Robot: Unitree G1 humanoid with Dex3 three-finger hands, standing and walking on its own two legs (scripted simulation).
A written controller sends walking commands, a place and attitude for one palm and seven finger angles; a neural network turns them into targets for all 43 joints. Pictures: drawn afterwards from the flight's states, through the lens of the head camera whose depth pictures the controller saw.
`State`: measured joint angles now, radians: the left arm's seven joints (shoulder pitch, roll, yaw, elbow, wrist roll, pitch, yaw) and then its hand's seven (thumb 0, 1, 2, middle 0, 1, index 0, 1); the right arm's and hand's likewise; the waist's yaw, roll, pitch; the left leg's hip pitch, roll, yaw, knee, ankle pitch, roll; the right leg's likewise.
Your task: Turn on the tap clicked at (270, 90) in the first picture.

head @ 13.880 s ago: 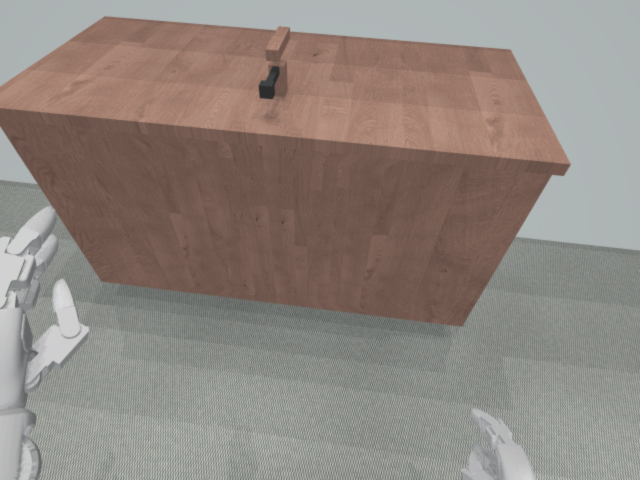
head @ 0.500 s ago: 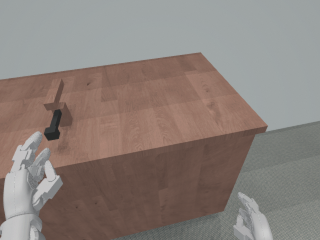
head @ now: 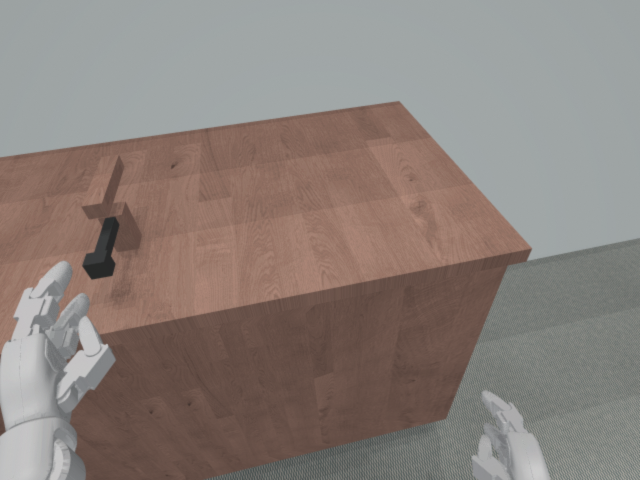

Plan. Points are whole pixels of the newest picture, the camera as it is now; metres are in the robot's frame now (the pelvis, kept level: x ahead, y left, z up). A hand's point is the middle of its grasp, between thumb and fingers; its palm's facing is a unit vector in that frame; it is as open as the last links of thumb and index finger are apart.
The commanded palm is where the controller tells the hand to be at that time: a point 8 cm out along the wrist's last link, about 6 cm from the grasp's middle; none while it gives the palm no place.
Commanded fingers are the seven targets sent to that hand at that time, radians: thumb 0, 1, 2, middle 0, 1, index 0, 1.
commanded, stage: reach beside the lever's end, fingers flat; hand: left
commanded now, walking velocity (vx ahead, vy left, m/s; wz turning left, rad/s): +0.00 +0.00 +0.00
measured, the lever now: (99, 264) +0.34 +0.36 +0.10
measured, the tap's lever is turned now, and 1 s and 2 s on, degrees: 0 0 0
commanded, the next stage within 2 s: push the lever round in 1.92 s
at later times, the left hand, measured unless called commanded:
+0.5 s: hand (90, 330) +0.22 +0.29 +0.13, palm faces +0.54 -0.84 -0.10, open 7.5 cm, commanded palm +0.19 +0.33 +0.13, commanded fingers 0.00 0.90 0.90 -0.18 -0.25 -0.18 -0.25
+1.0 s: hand (87, 306) +0.27 +0.33 +0.11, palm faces +0.55 -0.83 -0.10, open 7.7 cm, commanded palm +0.23 +0.37 +0.11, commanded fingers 0.00 0.90 0.90 -0.16 -0.19 -0.16 -0.19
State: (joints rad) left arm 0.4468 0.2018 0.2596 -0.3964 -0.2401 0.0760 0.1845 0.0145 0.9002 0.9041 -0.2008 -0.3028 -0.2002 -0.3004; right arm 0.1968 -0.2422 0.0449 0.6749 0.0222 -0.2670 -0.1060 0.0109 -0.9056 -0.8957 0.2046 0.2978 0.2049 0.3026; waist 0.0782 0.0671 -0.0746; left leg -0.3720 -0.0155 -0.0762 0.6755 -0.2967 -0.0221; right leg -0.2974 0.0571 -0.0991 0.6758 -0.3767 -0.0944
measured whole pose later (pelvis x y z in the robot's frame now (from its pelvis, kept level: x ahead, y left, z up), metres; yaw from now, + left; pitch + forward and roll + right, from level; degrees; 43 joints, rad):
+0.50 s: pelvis +0.00 +0.01 +0.00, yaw -1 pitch +1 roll +0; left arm 0.29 0.23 0.36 -0.17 -0.25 0.01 0.14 0.01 0.90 0.90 -0.19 -0.28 -0.19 -0.27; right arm 0.19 -0.25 0.03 0.70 0.03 -0.27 -0.11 0.01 -0.91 -0.90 0.20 0.30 0.20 0.30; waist 0.06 0.05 -0.06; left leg -0.39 -0.02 -0.06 0.66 -0.29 -0.01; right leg -0.32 0.05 -0.08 0.66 -0.36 -0.08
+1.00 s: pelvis +0.00 +0.03 +0.00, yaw -1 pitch +3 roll +0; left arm 0.12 0.27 0.42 0.06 -0.23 -0.04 0.11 0.01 0.90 0.90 -0.17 -0.21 -0.17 -0.21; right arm 0.20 -0.25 0.03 0.70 0.02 -0.24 -0.10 0.01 -0.91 -0.90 0.21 0.30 0.21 0.30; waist 0.05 0.05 -0.06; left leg -0.43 -0.03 -0.04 0.67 -0.29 0.01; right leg -0.36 0.04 -0.07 0.66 -0.36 -0.06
